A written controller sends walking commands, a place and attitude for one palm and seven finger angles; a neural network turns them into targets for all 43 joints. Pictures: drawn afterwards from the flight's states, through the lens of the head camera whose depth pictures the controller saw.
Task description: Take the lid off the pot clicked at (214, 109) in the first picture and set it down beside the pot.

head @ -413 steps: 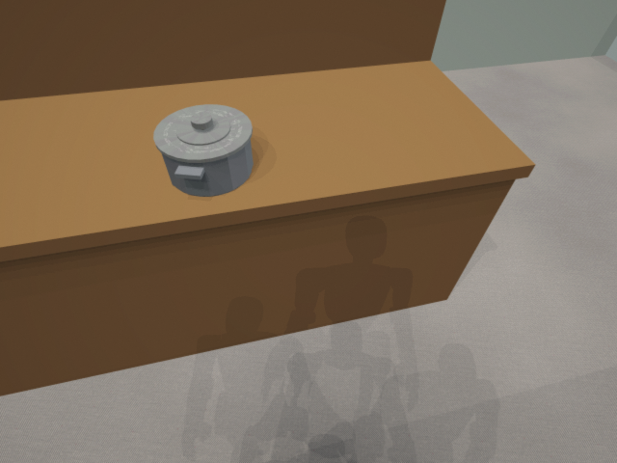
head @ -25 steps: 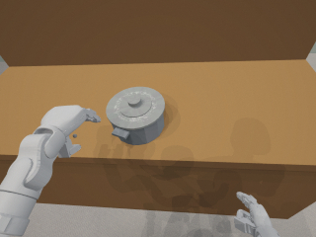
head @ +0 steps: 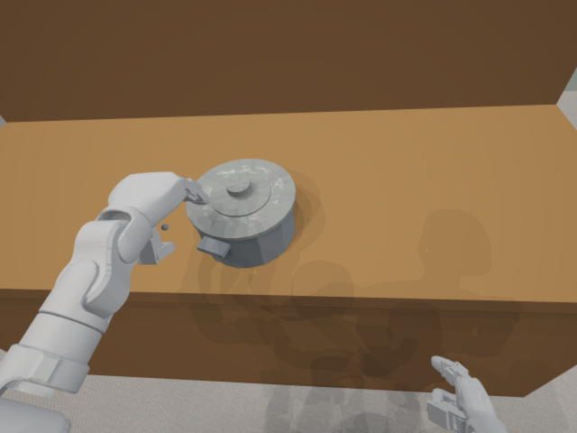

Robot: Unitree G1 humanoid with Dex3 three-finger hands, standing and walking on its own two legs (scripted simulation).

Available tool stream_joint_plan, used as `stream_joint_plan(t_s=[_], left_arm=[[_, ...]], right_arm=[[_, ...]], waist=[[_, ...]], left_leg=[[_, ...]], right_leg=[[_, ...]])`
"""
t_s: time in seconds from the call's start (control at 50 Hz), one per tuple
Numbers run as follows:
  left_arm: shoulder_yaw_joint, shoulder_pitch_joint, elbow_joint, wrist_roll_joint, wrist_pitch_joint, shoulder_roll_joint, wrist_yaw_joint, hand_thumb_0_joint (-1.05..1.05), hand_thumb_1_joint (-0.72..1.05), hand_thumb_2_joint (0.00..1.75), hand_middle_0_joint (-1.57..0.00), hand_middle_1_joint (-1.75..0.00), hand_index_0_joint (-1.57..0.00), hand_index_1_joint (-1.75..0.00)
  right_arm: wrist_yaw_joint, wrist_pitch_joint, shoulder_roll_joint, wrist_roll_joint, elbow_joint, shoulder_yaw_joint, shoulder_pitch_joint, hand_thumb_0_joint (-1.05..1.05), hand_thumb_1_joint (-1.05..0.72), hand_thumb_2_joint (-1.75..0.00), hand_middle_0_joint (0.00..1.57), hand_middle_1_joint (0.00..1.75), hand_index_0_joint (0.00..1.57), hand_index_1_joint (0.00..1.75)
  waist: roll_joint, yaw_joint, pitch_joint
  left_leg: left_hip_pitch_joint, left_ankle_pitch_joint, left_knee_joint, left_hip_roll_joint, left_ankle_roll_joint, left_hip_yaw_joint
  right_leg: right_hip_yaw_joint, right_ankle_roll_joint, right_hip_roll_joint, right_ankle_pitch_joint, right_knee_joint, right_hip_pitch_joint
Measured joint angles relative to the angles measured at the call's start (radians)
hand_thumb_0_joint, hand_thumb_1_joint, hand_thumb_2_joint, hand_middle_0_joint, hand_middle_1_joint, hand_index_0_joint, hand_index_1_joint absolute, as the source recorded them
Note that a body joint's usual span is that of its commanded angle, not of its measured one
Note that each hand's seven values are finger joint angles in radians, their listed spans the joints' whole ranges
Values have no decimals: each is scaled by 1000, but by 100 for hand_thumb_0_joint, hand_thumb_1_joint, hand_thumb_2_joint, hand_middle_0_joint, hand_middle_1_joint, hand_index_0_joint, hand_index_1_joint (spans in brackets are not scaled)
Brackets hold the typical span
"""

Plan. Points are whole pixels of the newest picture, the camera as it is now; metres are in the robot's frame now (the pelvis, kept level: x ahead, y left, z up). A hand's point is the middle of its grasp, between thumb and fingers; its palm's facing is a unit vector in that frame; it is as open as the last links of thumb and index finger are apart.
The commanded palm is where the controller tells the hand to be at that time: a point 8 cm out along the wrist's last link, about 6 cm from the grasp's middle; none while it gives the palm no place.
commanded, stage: move the open hand above the knob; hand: left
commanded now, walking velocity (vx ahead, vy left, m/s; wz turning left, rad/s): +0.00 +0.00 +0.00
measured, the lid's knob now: (238, 186) +0.51 +0.13 +0.04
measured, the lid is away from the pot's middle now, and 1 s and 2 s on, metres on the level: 0.00 0.00 0.00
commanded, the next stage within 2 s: lower the open fingers around the knob in 1.48 s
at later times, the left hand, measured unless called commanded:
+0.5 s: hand (212, 185) +0.43 +0.15 +0.12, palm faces -0.24 -0.04 -0.97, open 10.1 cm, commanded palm +0.43 +0.15 +0.17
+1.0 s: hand (231, 164) +0.48 +0.13 +0.11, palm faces -0.30 -0.05 -0.95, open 10.1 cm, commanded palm +0.48 +0.14 +0.17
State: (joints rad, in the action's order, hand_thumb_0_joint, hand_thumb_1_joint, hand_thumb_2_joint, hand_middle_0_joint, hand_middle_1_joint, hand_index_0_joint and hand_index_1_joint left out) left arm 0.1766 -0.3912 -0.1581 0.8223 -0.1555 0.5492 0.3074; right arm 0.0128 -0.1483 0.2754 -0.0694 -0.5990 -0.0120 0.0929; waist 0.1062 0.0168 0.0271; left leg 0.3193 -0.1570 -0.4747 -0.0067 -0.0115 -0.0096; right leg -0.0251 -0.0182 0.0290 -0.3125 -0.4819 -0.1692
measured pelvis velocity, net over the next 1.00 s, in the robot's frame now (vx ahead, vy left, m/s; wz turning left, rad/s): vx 0.02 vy -0.01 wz -0.03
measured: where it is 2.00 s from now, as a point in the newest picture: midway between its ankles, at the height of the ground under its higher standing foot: outside the picture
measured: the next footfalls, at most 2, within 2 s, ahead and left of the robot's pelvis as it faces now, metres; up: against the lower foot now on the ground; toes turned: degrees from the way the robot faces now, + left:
none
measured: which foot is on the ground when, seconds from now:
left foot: down 0.00-1.00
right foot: down 0.00-1.00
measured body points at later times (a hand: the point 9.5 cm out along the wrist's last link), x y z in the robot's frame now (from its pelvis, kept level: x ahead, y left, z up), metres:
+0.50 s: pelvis +0.01 +0.00 +0.00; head +0.03 -0.04 +0.44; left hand +0.44 +0.15 +0.17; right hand +0.16 -0.25 -0.13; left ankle +0.06 +0.11 -0.74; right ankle -0.04 -0.13 -0.74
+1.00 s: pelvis +0.02 -0.01 +0.00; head +0.05 -0.04 +0.44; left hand +0.50 +0.13 +0.17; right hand +0.11 -0.27 -0.14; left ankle +0.06 +0.11 -0.74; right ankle -0.04 -0.13 -0.74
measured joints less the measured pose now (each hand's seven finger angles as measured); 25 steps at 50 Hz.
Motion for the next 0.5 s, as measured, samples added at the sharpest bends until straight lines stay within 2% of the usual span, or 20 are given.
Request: stream_joint_plan(t_s=[0.08,0.24,0.5], left_arm=[[15,-47,-43,9,-1,-12,-12,0,-28,139,-84,-8,-84,-9],[70,-163,-157,26,-50,-50,-19,0,-28,139,-84,-8,-84,-9],[95,-321,-342,41,-64,-99,-28,0,-28,139,-84,-8,-84,-9]], right_arm=[[-2,1,-7,0,-6,-7,-4,1,-91,-90,20,30,20,30],[2,-4,-7,-6,-18,-5,16,1,-91,-90,20,30,20,30],[-2,-10,2,-7,-47,4,48,1,-91,-90,20,30,20,30]], waist=[[-4,-7,-2],[-7,-19,-17],[-12,-48,-32]], left_leg=[[7,-2,-3,0,0,4],[28,-10,-15,-2,0,4],[54,-24,-28,2,4,12]], right_leg=[[4,0,1,-3,-8,-11],[4,1,3,-15,-24,-34],[13,5,0,-28,-43,-66]])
